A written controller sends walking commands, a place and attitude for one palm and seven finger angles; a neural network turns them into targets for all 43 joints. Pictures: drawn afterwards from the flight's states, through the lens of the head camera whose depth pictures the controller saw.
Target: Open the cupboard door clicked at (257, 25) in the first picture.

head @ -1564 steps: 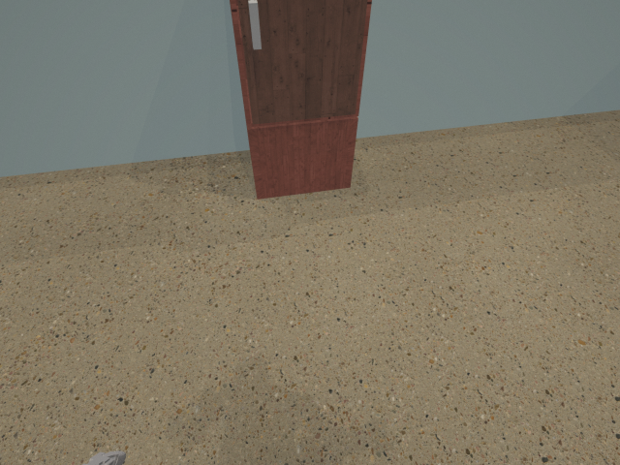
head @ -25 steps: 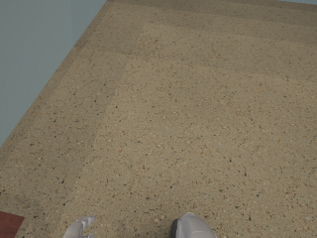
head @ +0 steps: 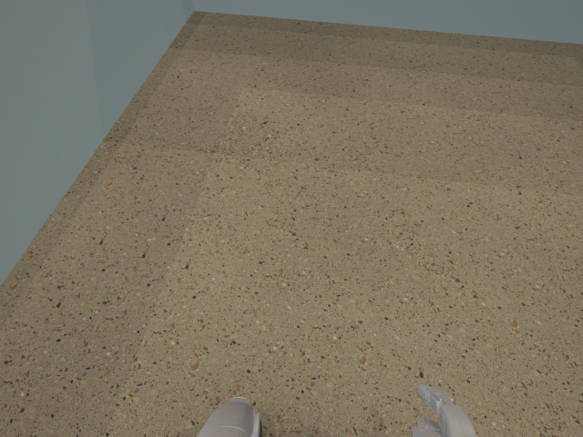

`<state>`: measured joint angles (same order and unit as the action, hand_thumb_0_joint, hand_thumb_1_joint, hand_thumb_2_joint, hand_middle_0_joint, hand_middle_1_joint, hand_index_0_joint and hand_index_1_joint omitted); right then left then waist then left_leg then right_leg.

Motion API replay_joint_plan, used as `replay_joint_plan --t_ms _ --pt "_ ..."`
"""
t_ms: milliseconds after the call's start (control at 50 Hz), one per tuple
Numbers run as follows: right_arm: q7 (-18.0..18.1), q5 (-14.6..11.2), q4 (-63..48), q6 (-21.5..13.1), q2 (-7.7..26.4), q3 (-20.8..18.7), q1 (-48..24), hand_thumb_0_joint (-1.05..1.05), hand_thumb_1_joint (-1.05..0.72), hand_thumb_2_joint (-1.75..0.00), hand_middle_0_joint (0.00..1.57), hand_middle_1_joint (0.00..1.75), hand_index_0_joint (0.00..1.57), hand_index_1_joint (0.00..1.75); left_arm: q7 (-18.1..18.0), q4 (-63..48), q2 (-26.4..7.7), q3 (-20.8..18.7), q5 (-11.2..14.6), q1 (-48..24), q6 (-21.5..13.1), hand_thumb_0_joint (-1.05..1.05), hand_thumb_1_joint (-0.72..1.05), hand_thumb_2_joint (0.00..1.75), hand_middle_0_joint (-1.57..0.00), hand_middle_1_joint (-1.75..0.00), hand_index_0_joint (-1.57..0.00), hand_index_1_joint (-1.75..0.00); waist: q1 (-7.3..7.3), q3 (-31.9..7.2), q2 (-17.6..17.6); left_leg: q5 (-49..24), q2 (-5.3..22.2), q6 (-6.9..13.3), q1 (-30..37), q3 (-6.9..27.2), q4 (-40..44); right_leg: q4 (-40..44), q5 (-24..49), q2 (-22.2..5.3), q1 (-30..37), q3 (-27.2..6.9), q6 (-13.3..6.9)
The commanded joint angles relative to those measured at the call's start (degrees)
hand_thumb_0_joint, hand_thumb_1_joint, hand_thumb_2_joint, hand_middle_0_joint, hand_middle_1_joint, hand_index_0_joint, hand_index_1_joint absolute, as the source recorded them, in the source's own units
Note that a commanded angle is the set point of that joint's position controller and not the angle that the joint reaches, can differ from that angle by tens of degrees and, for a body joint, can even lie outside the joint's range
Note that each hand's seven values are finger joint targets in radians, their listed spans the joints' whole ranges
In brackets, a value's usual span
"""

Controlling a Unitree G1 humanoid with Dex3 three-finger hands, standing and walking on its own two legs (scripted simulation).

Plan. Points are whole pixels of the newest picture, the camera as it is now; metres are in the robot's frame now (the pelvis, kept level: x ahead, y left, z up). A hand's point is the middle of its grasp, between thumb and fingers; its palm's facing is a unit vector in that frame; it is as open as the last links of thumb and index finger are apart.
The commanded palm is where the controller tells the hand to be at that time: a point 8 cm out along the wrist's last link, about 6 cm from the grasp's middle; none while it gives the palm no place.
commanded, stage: walk to a spot facing it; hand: left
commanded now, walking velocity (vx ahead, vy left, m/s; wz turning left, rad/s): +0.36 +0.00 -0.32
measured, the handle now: out of the picture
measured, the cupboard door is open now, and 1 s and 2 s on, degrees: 42 42 42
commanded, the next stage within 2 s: turn to face it in 0.40 s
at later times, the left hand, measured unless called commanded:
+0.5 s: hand (263, 261) +0.44 +0.11 -0.16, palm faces -0.30 -0.93 -0.23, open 7.4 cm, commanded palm none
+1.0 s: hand (270, 252) +0.48 +0.10 -0.20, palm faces -0.03 -0.98 -0.19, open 7.3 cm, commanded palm none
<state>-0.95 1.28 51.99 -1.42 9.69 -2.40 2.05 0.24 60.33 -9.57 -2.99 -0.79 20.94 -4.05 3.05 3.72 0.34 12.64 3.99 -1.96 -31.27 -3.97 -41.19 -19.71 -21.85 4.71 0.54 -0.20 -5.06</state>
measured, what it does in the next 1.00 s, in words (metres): walks ahead: left foot, then right foot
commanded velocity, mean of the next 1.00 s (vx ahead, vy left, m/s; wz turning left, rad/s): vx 0.14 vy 0.00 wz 0.11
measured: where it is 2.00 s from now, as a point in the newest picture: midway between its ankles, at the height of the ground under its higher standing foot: (360, 352)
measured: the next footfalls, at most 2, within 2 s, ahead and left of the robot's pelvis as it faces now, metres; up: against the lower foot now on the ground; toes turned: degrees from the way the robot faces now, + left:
left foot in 0.06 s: +0.16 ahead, +0.12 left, +0.00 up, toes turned +4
right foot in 0.50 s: +0.34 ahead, -0.16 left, +0.00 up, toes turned -21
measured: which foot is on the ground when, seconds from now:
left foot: up 0.00-0.04, down 0.06-0.50, up 0.52-0.94, down 0.96-1.00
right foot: down 0.00-0.06, up 0.08-0.48, down 0.50-0.96, up 0.98-1.00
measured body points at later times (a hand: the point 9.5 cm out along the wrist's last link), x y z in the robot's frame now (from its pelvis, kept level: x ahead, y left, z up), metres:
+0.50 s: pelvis +0.25 -0.04 -0.01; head +0.30 -0.07 +0.43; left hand +0.46 +0.16 -0.14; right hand +0.07 -0.24 -0.15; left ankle +0.13 +0.12 -0.73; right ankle +0.31 -0.14 -0.74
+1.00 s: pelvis +0.41 -0.08 -0.02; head +0.45 -0.07 +0.43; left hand +0.49 +0.15 -0.18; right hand +0.45 -0.34 -0.15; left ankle +0.47 -0.01 -0.73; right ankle +0.31 -0.16 -0.70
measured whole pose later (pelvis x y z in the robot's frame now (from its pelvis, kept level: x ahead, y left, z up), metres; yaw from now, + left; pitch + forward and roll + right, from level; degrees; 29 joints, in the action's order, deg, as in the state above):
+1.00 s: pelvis +0.41 -0.08 -0.02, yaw -3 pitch +1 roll +0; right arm -0.1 1.8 54.6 0.7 11.7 -2.7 11.1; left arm -1.0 56.5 -11.6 -3.2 -0.2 11.5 0.3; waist -2.5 4.0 2.3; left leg 15.8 0.7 4.3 -24.6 -7.7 -40.2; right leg -53.4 -32.9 -4.2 -15.3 12.4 0.9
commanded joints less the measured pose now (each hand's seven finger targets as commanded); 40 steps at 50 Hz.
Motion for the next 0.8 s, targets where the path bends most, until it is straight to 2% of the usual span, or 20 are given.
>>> replay_joint_plan --t_ms 0,20,40,60,100,160,220,260,360,420,440,460,480,500,520,540,560,600,660,780 --pt "1.2 0.3 0.8 -2.1 7.2 -1.8 13.3 0.0 -0.9 -0.9 0.2 0.3 0.2 0.3 -1.1 -2.4 -9.6 -2.1 0.3 -0.2 -1.0 0.0 0.9 0.9 -0.2 -0.3 -0.2 -0.3 -8.68 -7.5 3.6 -6.1 -3.4 2.8 24.6 -2.5 12.6 -16.4 52.5 -12.9 -5.8 -6.5 -1.6" --pt "1.8 1.3 2.7 -2.5 12.7 -3.0 22.1 0.0 -0.9 -0.9 0.2 0.3 0.2 0.3 -0.8 -3.5 -7.5 -2.0 0.9 0.9 -1.1 0.0 0.9 0.9 -0.2 -0.3 -0.2 -0.3 -11.6 -14.0 -4.7 -9.8 8.4 7.3 40.5 11.8 13.1 -30.3 34.8 -8.0 -19.1 -3.7 0.9" --pt "2.0 1.6 3.8 -2.4 17.0 -3.8 27.6 0.0 -0.9 -0.9 0.2 0.3 0.2 0.3 0.0 -4.5 -4.9 -1.3 1.3 2.7 -1.4 0.0 0.9 0.9 -0.2 -0.3 -0.2 -0.3 -11.17 -18.8 -16.1 -15.8 24.4 15.0 50.1 29.7 17.9 -51.2 -6.7 -1.2 -32.2 1.1 2.1" --pt "2.4 0.7 3.7 -2.0 15.2 -3.0 26.1 0.0 -0.9 -0.9 0.2 0.3 0.2 0.3 -0.4 -4.9 -6.6 -1.5 0.4 -0.8 -1.4 0.0 0.9 0.9 -0.2 -0.3 -0.2 -0.3 -10.66 -15.9 -11.2 -11.5 25.5 15.3 43.1 32.0 22.3 -59.3 -8.0 -3.6 -35.2 -3.4 1.7" --pt "2.5 0.6 1.5 -2.7 9.2 -1.5 17.6 0.0 -0.9 -0.9 0.2 0.3 0.2 0.3 0.6 -5.1 -5.4 -1.7 -0.2 -5.5 -0.6 0.0 0.9 0.9 -0.2 -0.3 -0.2 -0.3 -6.78 -3.6 -7.5 -5.2 21.7 12.0 27.9 21.7 25.9 -61.4 0.9 -9.6 -38.6 -3.3 2.9" --pt "2.7 0.6 3.1 -3.9 6.6 -0.7 17.7 0.0 -0.9 -0.9 0.2 0.3 0.2 0.3 1.5 -4.6 -1.8 -1.3 -0.9 -4.0 1.8 0.0 0.9 0.9 -0.2 -0.3 -0.2 -0.3 -3.62 -3.2 -5.2 -16.3 16.5 8.9 24.5 6.7 27.0 -53.3 4.7 -10.8 -35.8 -1.5 4.2" --pt "2.4 0.4 4.6 -3.7 6.9 -0.7 19.2 0.0 -0.9 -0.9 0.2 0.3 0.2 0.3 2.1 -5.4 -0.4 -1.1 -1.2 -6.3 2.9 0.0 0.9 0.9 -0.2 -0.3 -0.2 -0.3 -2.95 -2.0 -6.7 -16.9 13.5 7.4 22.1 -1.5 28.5 -42.7 8.7 -11.4 -34.2 1.6 4.7" --pt "2.2 0.5 5.1 -3.4 6.9 -0.8 20.7 0.0 -0.9 -0.9 0.2 0.3 0.2 0.3 2.3 -6.6 0.0 -0.9 -1.1 -9.4 3.1 0.0 0.9 0.9 -0.2 -0.3 -0.2 -0.3 -3.48 -0.6 -7.6 -16.3 12.8 7.0 22.0 -4.8 28.8 -34.8 11.6 -11.2 -33.3 3.7 4.6" --pt "2.2 0.9 6.5 -2.6 8.3 -0.5 24.8 0.0 -0.9 -0.9 0.2 0.3 0.2 0.3 2.8 -9.3 -1.8 -0.8 -1.0 -18.3 3.3 0.0 0.9 0.9 -0.2 -0.3 -0.2 -0.3 -5.52 3.0 -7.4 -17.8 14.8 6.9 24.6 -6.5 27.6 -23.2 12.1 -9.4 -30.9 6.7 3.2" --pt "2.2 0.8 6.8 -2.1 10.4 -0.6 24.9 0.0 -0.9 -0.9 0.2 0.3 0.2 0.3 2.5 -8.9 -3.9 -1.0 -0.8 -15.2 2.9 0.0 0.9 0.9 -0.2 -0.3 -0.2 -0.3 -2.79 -0.2 -6.8 -34.3 15.1 5.9 26.9 -8.4 18.5 -18.6 8.2 -5.7 -21.4 9.4 1.0" --pt "2.2 0.4 6.5 -2.0 11.1 -0.5 23.7 0.0 -0.9 -0.9 0.2 0.3 0.2 0.3 2.3 -7.1 -5.3 -1.4 -0.8 -8.5 2.4 0.0 0.9 0.9 -0.2 -0.3 -0.2 -0.3 0.75 -3.8 -6.4 -39.6 13.5 4.6 25.3 -9.8 9.3 -14.8 9.4 -4.0 -11.6 10.2 -0.1" --pt "1.7 -0.3 5.7 -2.2 11.1 -0.5 21.4 0.0 -0.9 -0.9 0.2 0.3 0.2 0.3 1.8 -3.9 -9.2 -2.4 -0.9 2.1 1.6 0.0 0.9 0.9 -0.2 -0.3 -0.2 -0.3 5.84 -10.1 -2.8 -35.3 11.1 2.4 17.3 -11.4 -3.6 -11.9 12.5 -6.6 5.0 6.3 -2.0" --pt "1.7 -1.6 4.0 -2.3 7.2 0.0 22.8 0.0 -0.9 -0.9 0.2 0.3 0.2 0.3 0.6 -2.3 -16.1 -4.2 -0.9 9.3 1.1 0.0 0.9 0.9 -0.2 -0.3 -0.2 -0.3 7.37 -18.0 12.5 6.8 2.0 -0.7 -0.1 -12.0 -24.3 -7.9 23.9 -24.8 21.3 -18.9 -8.4" --pt "2.2 -1.9 3.2 -1.9 7.3 -0.3 21.6 0.0 -0.9 -0.9 0.2 0.3 0.2 0.3 -0.1 -2.1 -17.7 -3.9 0.6 8.3 1.0 0.0 0.9 0.9 -0.2 -0.3 -0.2 -0.3 5.62 -20.2 14.5 24.4 -0.5 -0.9 -5.0 -3.0 -36.5 -2.8 38.0 -32.3 19.6 -28.6 -12.0" --pt "2.3 -1.3 4.2 -1.8 7.1 -0.5 19.5 0.0 -0.9 -0.9 0.2 0.3 0.2 0.3 -0.8 -3.4 -15.4 -3.2 0.6 3.8 1.1 0.0 0.9 0.9 -0.2 -0.3 -0.2 -0.3 4.28 -15.7 11.2 18.4 1.8 -0.4 -6.1 2.5 -38.7 -3.2 44.2 -30.0 12.7 -22.1 -11.1" --pt "2.4 -1.3 4.6 -1.4 5.7 -0.5 17.9 0.0 -0.9 -0.9 0.2 0.3 0.2 0.3 -1.1 -3.8 -12.3 -2.0 0.7 -0.1 1.1 0.0 0.9 0.9 -0.2 -0.3 -0.2 -0.3 1.94 -10.8 5.4 14.3 3.4 -0.1 -5.0 3.8 -37.0 -3.5 46.8 -27.6 5.3 -15.2 -9.4" --pt "2.4 -0.9 6.1 -0.6 4.2 0.0 18.9 0.0 -0.9 -0.9 0.2 0.3 0.2 0.3 -1.3 -4.3 -9.6 -1.0 0.7 -3.5 0.7 0.0 0.9 0.9 -0.2 -0.3 -0.2 -0.3 -0.84 -7.9 2.9 11.2 4.6 -0.1 -1.7 4.5 -33.2 -1.8 47.5 -25.3 -2.3 -8.5 -6.9" --pt "2.1 -0.7 8.7 1.1 1.4 0.4 24.7 0.0 -0.9 -0.9 0.2 0.3 0.2 0.3 -1.4 -4.9 -7.4 0.1 0.2 -8.8 0.0 0.0 0.9 0.9 -0.2 -0.3 -0.2 -0.3 -5.56 -6.1 5.3 8.2 4.3 -0.4 4.2 3.9 -25.1 1.1 46.8 -21.9 -9.7 0.9 -3.8" --pt "1.9 -0.8 10.1 2.3 0.1 0.8 25.9 0.0 -0.9 -0.9 0.2 0.3 0.2 0.3 -1.2 -4.6 -4.8 0.8 0.5 -9.9 -0.4 0.0 0.9 0.9 -0.2 -0.3 -0.2 -0.3 -7.02 -5.5 5.6 4.3 2.8 -0.8 6.2 2.0 -18.2 2.4 48.8 -19.6 -11.2 7.0 -1.8" --pt "0.8 -0.4 5.5 2.8 0.9 -0.1 15.0 0.0 -0.9 -0.9 0.2 0.3 0.2 0.3 -1.8 -5.1 -6.0 -0.8 -0.1 -8.1 0.9 0.0 0.9 0.9 -0.2 -0.3 -0.2 -0.3 -4.59 -1.3 7.2 4.7 1.7 -0.4 1.4 -1.8 -8.4 -0.7 47.7 -22.8 -6.5 9.2 -2.1"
